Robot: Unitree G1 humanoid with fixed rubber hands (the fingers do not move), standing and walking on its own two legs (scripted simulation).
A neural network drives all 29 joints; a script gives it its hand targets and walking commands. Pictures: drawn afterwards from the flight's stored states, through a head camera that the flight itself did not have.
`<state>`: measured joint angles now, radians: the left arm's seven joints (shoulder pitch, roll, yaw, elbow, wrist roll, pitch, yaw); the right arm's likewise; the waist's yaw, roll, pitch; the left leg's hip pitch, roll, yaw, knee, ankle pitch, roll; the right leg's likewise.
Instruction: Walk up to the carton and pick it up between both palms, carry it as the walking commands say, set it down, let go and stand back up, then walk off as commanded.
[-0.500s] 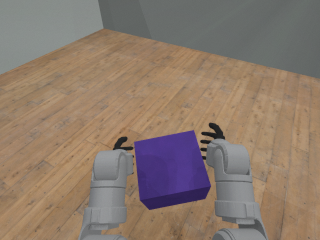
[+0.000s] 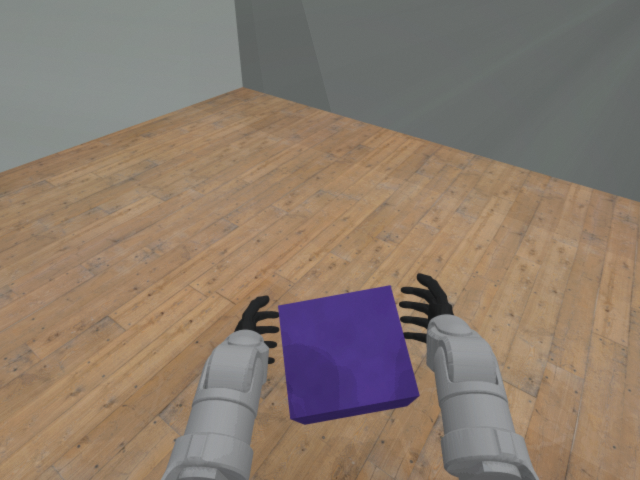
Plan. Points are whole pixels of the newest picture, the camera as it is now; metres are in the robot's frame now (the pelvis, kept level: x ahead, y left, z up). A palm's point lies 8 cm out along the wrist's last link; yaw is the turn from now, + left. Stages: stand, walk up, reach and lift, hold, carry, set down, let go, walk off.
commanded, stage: hold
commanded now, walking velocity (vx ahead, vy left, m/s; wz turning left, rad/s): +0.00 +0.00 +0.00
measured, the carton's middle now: (345, 358) +0.32 -0.05 -0.05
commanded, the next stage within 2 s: set down in 0.38 s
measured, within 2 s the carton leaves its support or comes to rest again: neither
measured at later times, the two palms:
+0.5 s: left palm (249, 352) +0.28 +0.09 +0.04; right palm (443, 337) +0.27 -0.16 +0.07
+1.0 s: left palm (257, 372) +0.31 +0.09 -0.05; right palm (429, 367) +0.28 -0.17 -0.03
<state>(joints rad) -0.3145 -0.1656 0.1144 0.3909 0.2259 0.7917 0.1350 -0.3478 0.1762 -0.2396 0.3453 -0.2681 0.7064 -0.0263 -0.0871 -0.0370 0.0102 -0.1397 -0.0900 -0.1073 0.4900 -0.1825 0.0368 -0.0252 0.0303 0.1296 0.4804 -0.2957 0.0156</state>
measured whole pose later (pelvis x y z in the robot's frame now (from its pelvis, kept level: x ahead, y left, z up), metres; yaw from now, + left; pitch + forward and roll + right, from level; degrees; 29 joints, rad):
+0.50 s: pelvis -0.03 -0.01 +0.00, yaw +0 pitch -11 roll -1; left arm -0.51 -0.18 0.33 0.69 0.37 0.73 0.09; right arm -0.52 0.24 -0.47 0.62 -0.40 0.61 -0.07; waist -0.09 -0.03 0.00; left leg -0.16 -0.08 -0.12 0.51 -0.15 0.02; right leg -0.06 0.04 0.11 0.53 -0.28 0.01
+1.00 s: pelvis -0.01 +0.01 -0.02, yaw -1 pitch +3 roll -1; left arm -0.40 -0.19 0.26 0.69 0.29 0.41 0.16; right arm -0.41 0.20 -0.41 0.63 -0.31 0.35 -0.03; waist -0.11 -0.04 0.00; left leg -0.47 -0.09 -0.07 0.65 -0.22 0.05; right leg -0.37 0.04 0.15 0.66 -0.34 0.04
